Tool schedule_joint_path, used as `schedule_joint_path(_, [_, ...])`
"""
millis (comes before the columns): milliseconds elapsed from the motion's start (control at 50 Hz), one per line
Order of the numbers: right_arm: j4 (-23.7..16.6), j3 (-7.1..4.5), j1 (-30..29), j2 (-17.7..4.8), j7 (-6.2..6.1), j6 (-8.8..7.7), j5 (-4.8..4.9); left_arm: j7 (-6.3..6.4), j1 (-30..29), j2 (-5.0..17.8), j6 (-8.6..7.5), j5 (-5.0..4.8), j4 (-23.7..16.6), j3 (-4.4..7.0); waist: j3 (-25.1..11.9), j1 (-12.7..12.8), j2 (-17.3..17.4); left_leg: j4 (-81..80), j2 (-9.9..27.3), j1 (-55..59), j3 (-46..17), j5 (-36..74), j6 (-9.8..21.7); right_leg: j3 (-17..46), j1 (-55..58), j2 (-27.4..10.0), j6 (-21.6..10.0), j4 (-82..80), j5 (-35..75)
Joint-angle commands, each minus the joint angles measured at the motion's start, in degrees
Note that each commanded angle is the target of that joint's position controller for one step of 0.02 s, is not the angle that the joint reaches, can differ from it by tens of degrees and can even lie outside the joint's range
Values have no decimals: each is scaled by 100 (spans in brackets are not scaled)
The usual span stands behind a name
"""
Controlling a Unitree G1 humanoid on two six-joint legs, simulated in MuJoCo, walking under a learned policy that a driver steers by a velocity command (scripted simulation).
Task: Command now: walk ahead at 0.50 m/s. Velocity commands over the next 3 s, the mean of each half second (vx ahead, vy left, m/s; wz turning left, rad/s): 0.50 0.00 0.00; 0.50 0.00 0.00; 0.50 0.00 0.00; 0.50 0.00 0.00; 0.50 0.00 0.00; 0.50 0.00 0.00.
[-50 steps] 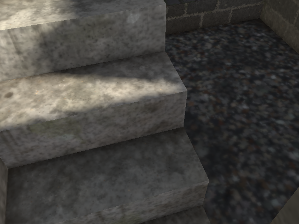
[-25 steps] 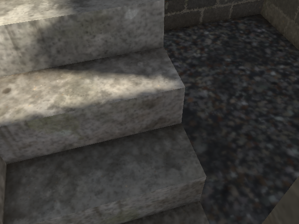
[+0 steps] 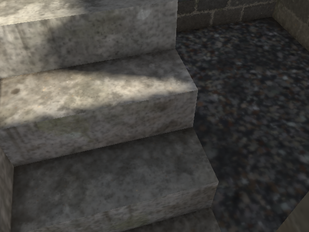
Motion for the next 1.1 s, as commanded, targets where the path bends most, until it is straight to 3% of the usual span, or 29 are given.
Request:
schedule_joint_path(20, [-310,-155,-128,-628,-109,-93,-21,140,-98,428,-117,-3,-302,90,-288,47,-241,-266,671,277,-684,393,112,361,-15,-581,11,-102,626])
schedule_joint_path(60, [-347,-154,-242,-604,-99,-77,-32,169,-103,429,-125,-53,-249,101,-261,62,-62,-309,666,349,-715,326,115,336,-114,-599,-30,-55,526])
schedule_joint_path(100, [-343,-131,-271,-498,-84,-62,-29,173,-82,445,-126,-42,-216,105,-177,58,107,-366,671,349,-730,241,115,346,-186,-615,-43,-84,500])
schedule_joint_path(220, [-320,-141,-252,-557,-88,-47,-14,178,-79,461,-131,-35,-154,122,-156,10,73,-312,657,519,-712,534,138,353,-255,-657,-43,-126,663])
schedule_joint_path(240, [-295,-157,-214,-594,-93,-35,24,156,-123,440,-150,-1,-162,114,-151,32,-38,-185,664,536,-672,646,122,352,-290,-664,-19,-112,666])
schedule_joint_path(520, [-353,-142,-314,-637,-97,-45,17,162,-109,466,-139,-45,-33,118,-287,53,-24,-83,670,593,-679,1168,120,340,-144,-702,-11,-86,924])
schedule_joint_path(580, [-351,-126,-296,-616,-118,-56,54,170,-237,459,-131,-46,-93,98,-343,40,-91,-32,658,591,-635,1371,140,361,-92,-744,-19,-35,1186])
schedule_joint_path(740, [-355,-110,-350,-646,-82,-48,7,156,-153,503,-117,-37,-12,99,-298,87,55,-173,677,533,-729,985,106,318,-72,-712,2,-138,726])
schedule_joint_path(800, [-361,-107,-339,-660,-95,-47,38,158,-332,498,-116,-23,-88,85,-276,40,-63,-130,660,534,-689,1149,129,334,-103,-743,7,-114,939])
schedule_joint_path(840, [-342,-110,-267,-635,-102,-55,-23,104,-68,505,-96,-35,-3,112,-267,77,48,-151,658,497,-700,943,70,316,-110,-696,19,-101,600])
schedule_joint_path(900, [-375,-118,-271,-643,-127,-57,20,101,-259,495,-94,-14,-107,107,-203,23,-96,-104,642,457,-652,1033,99,352,-188,-728,17,-74,817])
schedule_joint_path(1000, [-391,-111,-238,-621,-111,-80,-8,97,-57,496,-95,-47,-68,115,-354,78,41,-133,669,511,-711,978,90,332,-110,-698,8,-70,616])
schedule_joint_path(1100, [-423,-121,-239,-640,-122,-74,17,100,-143,497,-91,-16,-129,108,-219,42,-24,-105,636,466,-665,983,111,354,-199,-719,14,-72,723])
Next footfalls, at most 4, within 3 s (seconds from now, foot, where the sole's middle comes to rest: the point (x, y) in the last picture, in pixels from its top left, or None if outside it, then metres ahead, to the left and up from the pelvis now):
none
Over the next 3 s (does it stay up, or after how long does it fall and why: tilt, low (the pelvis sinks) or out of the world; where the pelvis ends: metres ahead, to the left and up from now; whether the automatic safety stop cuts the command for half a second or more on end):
stays up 0.01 0.02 0.00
